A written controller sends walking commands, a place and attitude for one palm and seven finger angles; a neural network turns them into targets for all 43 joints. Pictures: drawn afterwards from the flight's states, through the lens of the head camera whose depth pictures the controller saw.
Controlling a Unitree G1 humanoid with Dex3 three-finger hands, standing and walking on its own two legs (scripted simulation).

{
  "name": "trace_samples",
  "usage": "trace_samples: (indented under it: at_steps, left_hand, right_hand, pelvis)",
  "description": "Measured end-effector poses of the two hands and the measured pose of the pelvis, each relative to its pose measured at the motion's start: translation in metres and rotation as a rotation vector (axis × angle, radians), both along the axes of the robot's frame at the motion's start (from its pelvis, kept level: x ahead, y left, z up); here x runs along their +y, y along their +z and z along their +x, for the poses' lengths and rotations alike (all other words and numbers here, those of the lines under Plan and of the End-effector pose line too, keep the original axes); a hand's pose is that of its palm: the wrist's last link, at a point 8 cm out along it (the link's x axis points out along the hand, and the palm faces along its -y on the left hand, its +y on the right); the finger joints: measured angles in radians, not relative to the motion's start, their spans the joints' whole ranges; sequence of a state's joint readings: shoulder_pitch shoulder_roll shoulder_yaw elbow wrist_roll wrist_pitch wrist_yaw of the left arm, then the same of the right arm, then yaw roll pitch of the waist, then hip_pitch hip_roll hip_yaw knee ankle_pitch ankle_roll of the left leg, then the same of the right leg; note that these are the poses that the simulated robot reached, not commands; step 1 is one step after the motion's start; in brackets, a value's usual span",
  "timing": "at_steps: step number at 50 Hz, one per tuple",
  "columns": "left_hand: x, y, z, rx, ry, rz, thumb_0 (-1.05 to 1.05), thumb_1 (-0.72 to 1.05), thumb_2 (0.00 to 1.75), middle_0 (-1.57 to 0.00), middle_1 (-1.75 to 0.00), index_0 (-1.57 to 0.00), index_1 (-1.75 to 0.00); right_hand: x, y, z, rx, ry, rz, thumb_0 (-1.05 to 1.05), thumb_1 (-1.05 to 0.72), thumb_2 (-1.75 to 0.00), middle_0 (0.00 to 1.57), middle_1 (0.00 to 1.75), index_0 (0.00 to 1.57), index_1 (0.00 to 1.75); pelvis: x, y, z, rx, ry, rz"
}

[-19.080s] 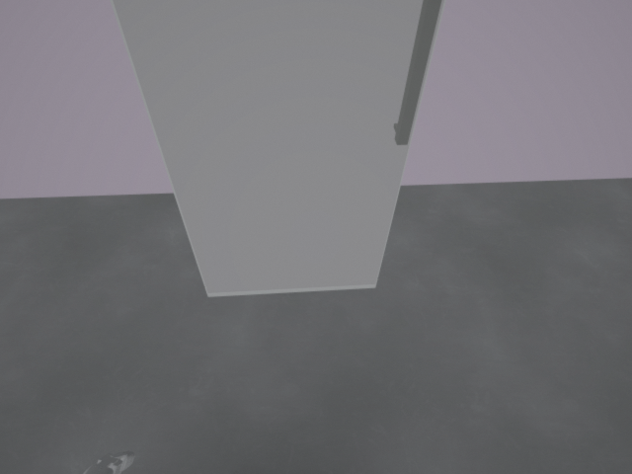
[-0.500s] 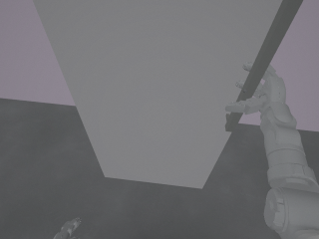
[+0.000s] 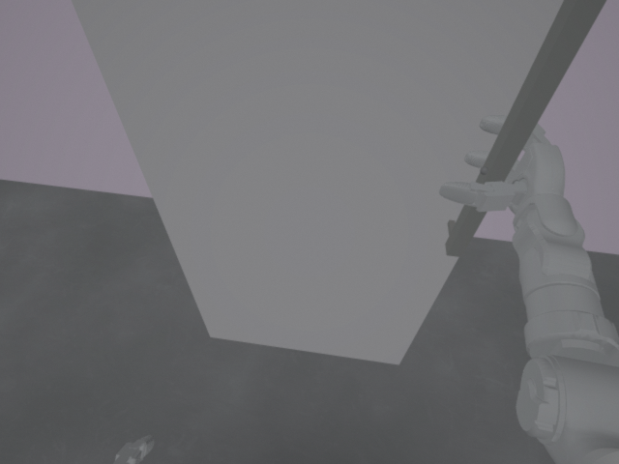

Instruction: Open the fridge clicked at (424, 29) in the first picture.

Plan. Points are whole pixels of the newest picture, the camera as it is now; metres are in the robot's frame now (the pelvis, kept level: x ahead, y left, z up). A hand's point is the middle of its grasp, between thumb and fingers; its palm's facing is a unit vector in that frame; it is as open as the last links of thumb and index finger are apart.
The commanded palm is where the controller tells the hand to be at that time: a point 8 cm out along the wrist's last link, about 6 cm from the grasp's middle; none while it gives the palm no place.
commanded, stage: grip the handle and tug to test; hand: right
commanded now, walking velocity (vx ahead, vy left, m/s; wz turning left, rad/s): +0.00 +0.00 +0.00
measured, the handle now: (503, 137) +0.50 -0.18 +0.19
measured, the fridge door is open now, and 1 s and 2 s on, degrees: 0 0 20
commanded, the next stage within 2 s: pull the door a little, standing still in 1.18 s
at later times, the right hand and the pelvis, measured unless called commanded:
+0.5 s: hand (486, 175) +0.45 -0.16 +0.17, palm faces +0.06 +1.00 +0.01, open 5.7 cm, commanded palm +0.42 -0.21 +0.17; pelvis +0.01 +0.00 +0.00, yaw +0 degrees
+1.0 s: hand (484, 176) +0.45 -0.16 +0.17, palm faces +0.08 +1.00 +0.01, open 5.8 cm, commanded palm +0.40 -0.20 +0.17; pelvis +0.01 +0.00 +0.00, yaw +1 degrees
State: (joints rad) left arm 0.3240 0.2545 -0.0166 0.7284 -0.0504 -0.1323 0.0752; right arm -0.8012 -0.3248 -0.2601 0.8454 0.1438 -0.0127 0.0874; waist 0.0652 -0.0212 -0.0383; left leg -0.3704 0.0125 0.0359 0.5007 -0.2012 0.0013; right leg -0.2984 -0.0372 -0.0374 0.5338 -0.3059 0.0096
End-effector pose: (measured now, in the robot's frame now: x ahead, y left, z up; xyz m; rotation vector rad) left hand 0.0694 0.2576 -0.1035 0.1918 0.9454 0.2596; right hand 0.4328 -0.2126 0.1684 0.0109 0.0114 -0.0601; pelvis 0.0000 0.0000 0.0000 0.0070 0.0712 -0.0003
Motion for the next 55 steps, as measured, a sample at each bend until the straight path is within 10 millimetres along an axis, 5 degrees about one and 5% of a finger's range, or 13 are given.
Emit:
trace_samples:
  at_steps: [21, 30, 42, 55]
  left_hand:
    - [-0.01, 0.005, 0.03, -0.052, -0.028, -0.01, 0.01, 0.9, 0.9, -0.2, -0.3, -0.2, -0.3]
    - [-0.012, 0.007, 0.037, -0.07, -0.047, -0.011, 0.01, 0.9, 0.9, -0.2, -0.3, -0.2, -0.3]
    - [-0.007, 0.002, 0.023, -0.037, -0.035, -0.013, 0.01, 0.9, 0.9, -0.2, -0.3, -0.2, -0.3]
    - [0.0, 0.008, 0.032, -0.069, 0.026, -0.017, 0.01, 0.9, 0.9, -0.2, -0.3, -0.2, -0.3]
  right_hand:
    - [-0.004, 0.001, -0.009, 0.007, -0.006, 0.0, 0.01, -0.63, -0.78, 0.42, 1.36, 0.42, 1.37]
    - [0.0, 0.001, -0.01, 0.015, -0.008, -0.001, 0.0, -0.67, -0.82, 0.37, 1.38, 0.4, 1.39]
    - [0.0, 0.001, -0.01, 0.014, -0.014, -0.003, 0.0, -0.68, -0.82, 0.37, 1.4, 0.39, 1.4]
    - [0.002, 0.0, -0.015, -0.006, -0.016, 0.002, 0.01, -0.73, -0.77, 0.3, 1.4, 0.31, 1.4]
  pelvis:
    - [-0.004, 0.001, 0.007, -0.018, -0.004, 0.004]
    - [-0.002, 0.001, 0.004, -0.021, -0.009, 0.002]
    - [0.001, 0.001, 0.002, -0.02, -0.007, 0.0]
    - [0.0, 0.004, 0.02, -0.033, 0.028, 0.002]
